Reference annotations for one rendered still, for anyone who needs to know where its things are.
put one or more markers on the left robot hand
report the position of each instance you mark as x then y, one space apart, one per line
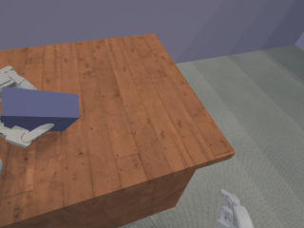
19 135

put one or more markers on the right robot hand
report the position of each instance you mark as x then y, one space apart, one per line
238 217

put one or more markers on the sponge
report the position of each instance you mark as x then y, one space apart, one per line
30 108

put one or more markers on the table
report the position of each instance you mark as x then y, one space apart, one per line
142 133

